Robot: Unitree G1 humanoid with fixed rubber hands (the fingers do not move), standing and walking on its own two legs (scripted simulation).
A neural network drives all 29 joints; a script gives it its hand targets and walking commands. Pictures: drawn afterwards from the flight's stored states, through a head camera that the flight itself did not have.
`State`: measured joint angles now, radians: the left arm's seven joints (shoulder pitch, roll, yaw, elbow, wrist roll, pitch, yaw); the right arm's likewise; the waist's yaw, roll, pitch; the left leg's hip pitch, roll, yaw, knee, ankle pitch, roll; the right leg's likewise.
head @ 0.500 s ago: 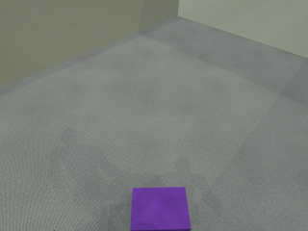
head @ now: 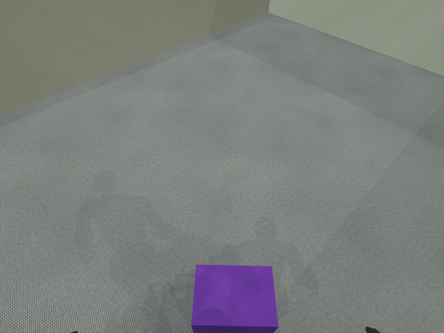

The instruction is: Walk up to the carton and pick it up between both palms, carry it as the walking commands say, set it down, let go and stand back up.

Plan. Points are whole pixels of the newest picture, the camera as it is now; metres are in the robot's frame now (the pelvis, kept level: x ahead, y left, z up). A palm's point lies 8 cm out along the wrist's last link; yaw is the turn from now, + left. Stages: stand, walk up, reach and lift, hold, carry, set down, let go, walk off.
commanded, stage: walk up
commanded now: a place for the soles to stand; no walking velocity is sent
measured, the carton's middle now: (232, 304) +0.35 -0.05 -0.65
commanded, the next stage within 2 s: none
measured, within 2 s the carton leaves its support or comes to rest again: neither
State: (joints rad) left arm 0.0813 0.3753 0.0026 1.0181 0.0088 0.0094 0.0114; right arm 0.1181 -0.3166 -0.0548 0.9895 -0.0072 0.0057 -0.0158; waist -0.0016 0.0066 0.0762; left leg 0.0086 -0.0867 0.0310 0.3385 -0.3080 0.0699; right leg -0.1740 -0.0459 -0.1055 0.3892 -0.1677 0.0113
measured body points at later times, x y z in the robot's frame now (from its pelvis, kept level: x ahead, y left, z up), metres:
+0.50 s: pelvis -0.02 -0.04 +0.00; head -0.02 -0.04 +0.45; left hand +0.06 +0.27 -0.12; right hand +0.05 -0.34 -0.13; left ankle -0.07 +0.04 -0.74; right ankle +0.03 -0.13 -0.74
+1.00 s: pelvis -0.01 -0.04 +0.01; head -0.01 -0.04 +0.45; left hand +0.07 +0.26 -0.12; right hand +0.04 -0.35 -0.13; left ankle -0.07 +0.04 -0.74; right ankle +0.03 -0.13 -0.74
